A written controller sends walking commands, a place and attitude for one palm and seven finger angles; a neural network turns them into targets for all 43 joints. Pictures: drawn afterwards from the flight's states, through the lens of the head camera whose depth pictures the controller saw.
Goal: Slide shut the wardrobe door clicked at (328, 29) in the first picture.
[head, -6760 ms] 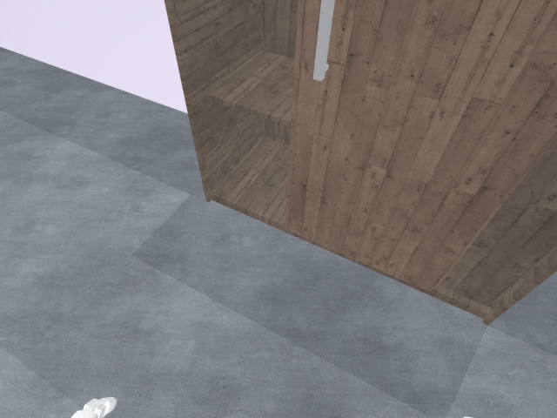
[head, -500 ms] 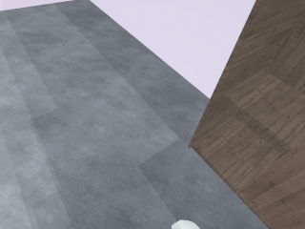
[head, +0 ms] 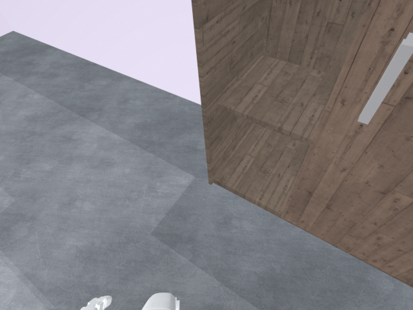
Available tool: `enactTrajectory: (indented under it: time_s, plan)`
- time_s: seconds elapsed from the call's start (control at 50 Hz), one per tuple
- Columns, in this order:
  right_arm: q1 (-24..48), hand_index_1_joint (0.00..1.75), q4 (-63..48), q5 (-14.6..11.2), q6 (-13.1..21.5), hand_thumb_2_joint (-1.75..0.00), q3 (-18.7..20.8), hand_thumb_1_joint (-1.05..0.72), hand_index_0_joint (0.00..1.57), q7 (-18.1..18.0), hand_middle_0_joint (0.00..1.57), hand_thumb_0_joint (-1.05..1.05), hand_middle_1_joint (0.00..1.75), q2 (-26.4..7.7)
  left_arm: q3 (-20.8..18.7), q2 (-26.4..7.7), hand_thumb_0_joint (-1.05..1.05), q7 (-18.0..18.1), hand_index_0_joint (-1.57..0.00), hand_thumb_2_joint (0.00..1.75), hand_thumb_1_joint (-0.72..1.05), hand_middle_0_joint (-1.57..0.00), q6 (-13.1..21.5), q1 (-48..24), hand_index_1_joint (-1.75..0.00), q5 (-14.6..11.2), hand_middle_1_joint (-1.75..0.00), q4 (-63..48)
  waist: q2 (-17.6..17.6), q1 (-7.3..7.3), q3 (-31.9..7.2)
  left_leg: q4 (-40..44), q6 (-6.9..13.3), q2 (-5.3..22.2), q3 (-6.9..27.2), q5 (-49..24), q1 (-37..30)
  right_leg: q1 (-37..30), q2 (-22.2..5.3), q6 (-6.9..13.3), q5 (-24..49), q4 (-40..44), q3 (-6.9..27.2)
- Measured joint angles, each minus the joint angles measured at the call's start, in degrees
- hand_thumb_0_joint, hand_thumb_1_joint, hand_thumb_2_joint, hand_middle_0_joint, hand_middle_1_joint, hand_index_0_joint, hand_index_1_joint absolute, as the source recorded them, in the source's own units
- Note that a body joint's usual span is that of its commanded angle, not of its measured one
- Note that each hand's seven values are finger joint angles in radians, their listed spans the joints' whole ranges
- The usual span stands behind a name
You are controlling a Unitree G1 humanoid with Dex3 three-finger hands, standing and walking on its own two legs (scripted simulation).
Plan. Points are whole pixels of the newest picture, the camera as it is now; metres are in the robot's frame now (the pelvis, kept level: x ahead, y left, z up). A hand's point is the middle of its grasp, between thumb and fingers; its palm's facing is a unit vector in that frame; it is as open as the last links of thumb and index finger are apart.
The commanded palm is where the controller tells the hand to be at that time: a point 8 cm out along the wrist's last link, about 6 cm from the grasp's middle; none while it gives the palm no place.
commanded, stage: turn to face it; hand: right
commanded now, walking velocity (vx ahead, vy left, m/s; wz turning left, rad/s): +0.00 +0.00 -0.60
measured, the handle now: (385, 81) +0.56 -0.36 +0.13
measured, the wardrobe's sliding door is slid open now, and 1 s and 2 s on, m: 0.41 0.41 0.41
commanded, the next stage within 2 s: take the last steps up to it in 0.66 s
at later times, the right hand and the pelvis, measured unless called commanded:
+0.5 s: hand out of the picture +0.07 -0.17 -0.14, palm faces +0.26 +0.91 -0.31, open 7.4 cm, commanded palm none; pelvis -0.01 +0.06 -0.01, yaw -16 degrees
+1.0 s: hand out of the picture -0.15 -0.12 -0.19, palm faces +0.53 +0.82 -0.21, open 7.4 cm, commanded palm none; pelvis -0.02 +0.03 -0.01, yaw -27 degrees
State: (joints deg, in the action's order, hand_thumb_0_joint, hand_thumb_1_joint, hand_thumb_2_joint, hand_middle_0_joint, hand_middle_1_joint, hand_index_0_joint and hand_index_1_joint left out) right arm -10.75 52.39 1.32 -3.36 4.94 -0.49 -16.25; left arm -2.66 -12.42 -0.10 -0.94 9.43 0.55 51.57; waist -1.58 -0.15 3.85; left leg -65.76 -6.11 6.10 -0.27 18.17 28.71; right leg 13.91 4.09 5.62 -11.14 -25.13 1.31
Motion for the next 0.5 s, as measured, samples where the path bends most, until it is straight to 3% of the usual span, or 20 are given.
enactTrajectory:
  time_s: [0.14,0.3,0.38,0.44,0.46,0.5]
  plan:
    - [2.9,0.30,-1.0,-0.3,0.0,-0.90,-0.3,-0.90,0.19,-0.5,0.20,0.01,0.30,0.8,-0.1,1.3,0.01,0.0,-0.20,0.90,0.90,-0.21,-0.3,3.9,-0.30,0.2,-0.30,1.4,0.4,1.89,-1.1,5.0,-0.2,-1.6,2.1,0.9,-1.6,-0.4,3.0,0.4,1.8,1.6,4.3]
    - [5.5,0.30,-2.4,-0.7,-0.1,-0.90,-1.2,-0.90,0.20,-0.7,0.20,0.01,0.30,2.5,-0.9,0.6,0.01,0.2,-0.20,0.90,0.90,-0.21,-1.4,7.4,-0.30,0.7,-0.30,3.1,2.4,4.14,-1.0,14.1,1.2,-4.5,3.2,4.6,-4.5,1.1,4.9,-0.6,3.0,1.2,9.7]
    - [5.7,0.30,-3.3,-1.0,0.4,-0.90,-1.7,-0.90,0.20,-0.9,0.20,0.01,0.30,3.4,-1.5,-0.1,0.01,0.2,-0.20,0.90,0.90,-0.21,-2.1,8.1,-0.30,0.8,-0.30,3.8,3.6,4.47,-1.0,21.3,2.3,-6.4,3.6,4.9,-7.7,2.2,5.4,-2.0,3.3,0.4,12.4]
    - [4.5,0.30,-3.7,-1.3,1.1,-0.90,-2.1,-0.90,0.20,-1.1,0.20,0.01,0.30,3.8,-1.9,-0.8,0.01,0.0,-0.20,0.90,0.90,-0.21,-2.5,8.3,-0.30,0.5,-0.30,4.0,4.2,3.95,-1.4,32.2,3.2,-7.2,3.3,0.2,-12.9,3.4,5.8,-3.4,2.6,-1.5,13.7]
    - [3.9,0.30,-3.9,-1.2,1.4,-0.90,-2.2,-0.90,0.20,-1.1,0.20,0.01,0.30,3.7,-2.1,-1.0,0.01,-0.1,-0.20,0.90,0.90,-0.21,-2.6,8.3,-0.30,0.2,-0.30,3.9,4.0,3.48,-1.7,36.4,5.0,-7.1,3.3,-1.3,-14.8,4.5,6.1,-4.0,1.4,-3.4,13.4]
    - [2.9,0.30,-3.3,-0.8,1.6,-0.90,-2.4,-0.90,0.20,-1.3,0.20,0.01,0.30,4.3,-2.5,-1.6,0.01,0.1,-0.20,0.90,0.90,-0.21,-2.7,7.4,-0.30,0.1,-0.30,4.1,5.1,3.21,-1.2,36.5,7.5,-7.6,2.3,-1.9,-15.4,7.8,5.1,-5.5,-8.0,-12.5,11.0]
